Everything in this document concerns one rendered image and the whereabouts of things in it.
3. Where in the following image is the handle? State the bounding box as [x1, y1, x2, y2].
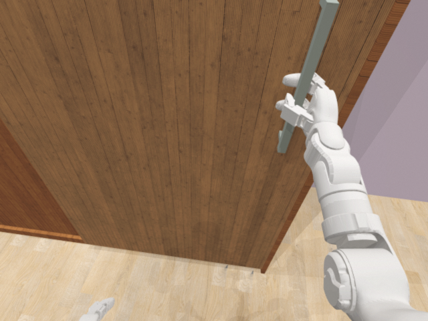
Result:
[278, 0, 339, 153]

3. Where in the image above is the robot left hand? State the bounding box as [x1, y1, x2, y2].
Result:
[79, 298, 115, 321]

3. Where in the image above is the wardrobe door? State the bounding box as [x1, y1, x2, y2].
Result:
[0, 0, 396, 269]
[0, 118, 80, 236]

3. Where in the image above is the right robot forearm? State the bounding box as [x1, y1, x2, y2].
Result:
[304, 122, 410, 298]

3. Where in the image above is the robot right upper arm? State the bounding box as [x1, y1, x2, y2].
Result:
[324, 248, 428, 321]

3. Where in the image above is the robot right hand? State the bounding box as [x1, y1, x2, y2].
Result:
[276, 72, 338, 138]

